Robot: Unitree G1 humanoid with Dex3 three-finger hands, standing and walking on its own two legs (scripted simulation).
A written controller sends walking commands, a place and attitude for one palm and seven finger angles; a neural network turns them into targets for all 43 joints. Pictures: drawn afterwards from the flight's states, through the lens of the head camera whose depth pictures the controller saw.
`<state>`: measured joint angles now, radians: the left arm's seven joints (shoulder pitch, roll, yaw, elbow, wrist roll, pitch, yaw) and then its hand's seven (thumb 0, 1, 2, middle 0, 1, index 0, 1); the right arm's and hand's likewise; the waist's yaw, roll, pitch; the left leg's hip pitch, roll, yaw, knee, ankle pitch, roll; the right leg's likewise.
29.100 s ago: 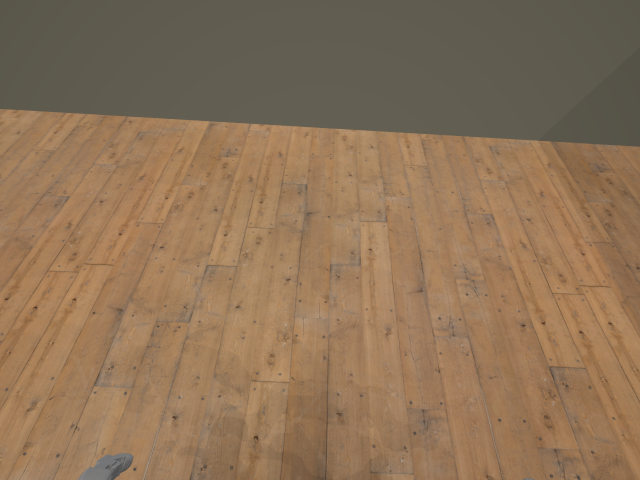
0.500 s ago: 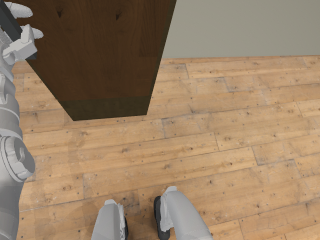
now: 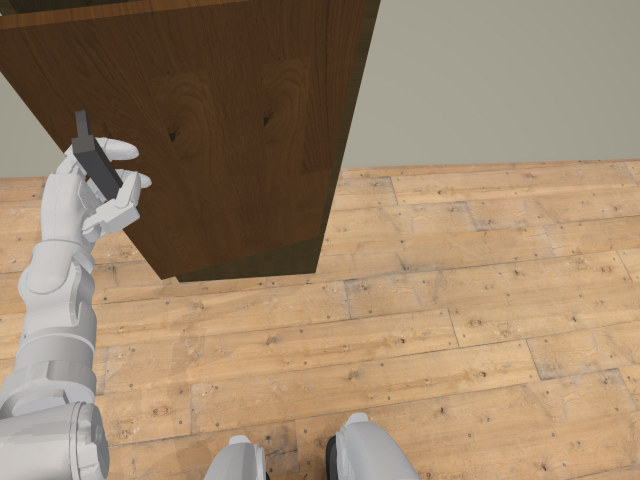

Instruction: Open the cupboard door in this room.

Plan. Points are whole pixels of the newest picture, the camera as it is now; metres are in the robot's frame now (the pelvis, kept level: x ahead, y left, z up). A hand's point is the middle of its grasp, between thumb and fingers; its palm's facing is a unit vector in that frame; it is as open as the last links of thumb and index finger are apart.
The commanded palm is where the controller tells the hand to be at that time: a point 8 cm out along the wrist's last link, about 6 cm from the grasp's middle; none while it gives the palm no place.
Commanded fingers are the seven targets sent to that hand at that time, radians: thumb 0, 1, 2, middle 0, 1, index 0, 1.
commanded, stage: pull the door open along its arc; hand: left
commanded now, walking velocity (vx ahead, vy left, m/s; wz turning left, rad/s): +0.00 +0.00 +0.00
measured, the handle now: (108, 170) +0.49 +0.23 +0.03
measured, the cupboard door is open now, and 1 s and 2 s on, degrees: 13 51 53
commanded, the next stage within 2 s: open thumb and fingers to let go in 0.54 s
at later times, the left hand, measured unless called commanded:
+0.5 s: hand (225, 301) +0.32 +0.09 +0.03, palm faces +0.45 -0.89 +0.01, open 5.8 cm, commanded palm +0.26 +0.12 +0.03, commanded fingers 0.00 0.90 0.90 -0.40 -1.35 -0.40 -1.35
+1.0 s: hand (258, 317) +0.30 +0.05 +0.03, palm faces +0.44 -0.90 -0.01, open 9.2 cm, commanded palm +0.25 +0.11 +0.03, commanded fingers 0.00 -0.43 0.33 -0.31 -1.21 -0.31 -1.21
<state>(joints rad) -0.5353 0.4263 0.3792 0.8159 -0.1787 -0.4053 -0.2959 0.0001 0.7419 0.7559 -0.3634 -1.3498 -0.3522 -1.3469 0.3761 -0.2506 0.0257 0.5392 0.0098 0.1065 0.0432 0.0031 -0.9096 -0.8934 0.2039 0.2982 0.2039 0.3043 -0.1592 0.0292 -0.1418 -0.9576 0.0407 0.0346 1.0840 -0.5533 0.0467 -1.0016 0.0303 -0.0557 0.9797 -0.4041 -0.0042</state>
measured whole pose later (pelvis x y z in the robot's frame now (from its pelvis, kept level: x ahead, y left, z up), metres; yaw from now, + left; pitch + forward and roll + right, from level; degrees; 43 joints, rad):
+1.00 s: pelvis -0.03 -0.06 +0.00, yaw +6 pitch +16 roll +1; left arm -0.11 -0.08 -0.09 0.44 0.06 -0.45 0.56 0.01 0.19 0.60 -0.37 -1.28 -0.37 -1.28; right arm 0.16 -0.18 -0.01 0.63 -0.07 -0.03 0.00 0.01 -0.91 -0.89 0.20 0.30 0.20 0.30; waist -0.03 0.02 -0.14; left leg -0.85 0.00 -0.02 1.08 -0.50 -0.03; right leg -0.91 -0.01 -0.11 1.08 -0.44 -0.08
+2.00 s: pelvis -0.04 -0.02 -0.01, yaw +4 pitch +15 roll +0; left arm 0.07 0.02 -0.19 0.23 -0.01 -0.45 0.08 -0.01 -0.50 0.30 -0.16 -0.31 -0.17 -0.32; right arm 0.24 -0.21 0.00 0.50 -0.02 -0.03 0.03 0.01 -0.91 -0.89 0.20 0.30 0.20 0.30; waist -0.02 0.01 -0.14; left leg -0.86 -0.02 0.02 1.14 -0.54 0.03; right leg -0.93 -0.03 -0.06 1.11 -0.44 -0.02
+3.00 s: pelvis -0.02 -0.03 -0.02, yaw +5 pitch +16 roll -2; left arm 0.47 0.19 0.00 -0.20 -0.17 -0.35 -0.15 -0.02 -0.50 0.30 -0.15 -0.30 -0.15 -0.30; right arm 0.24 -0.21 0.00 0.43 0.02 -0.07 -0.04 0.01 -0.91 -0.89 0.20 0.30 0.20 0.30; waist 0.00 0.03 -0.15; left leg -0.90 0.00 -0.02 1.22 -0.60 0.01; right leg -0.95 -0.01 -0.10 1.17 -0.50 -0.04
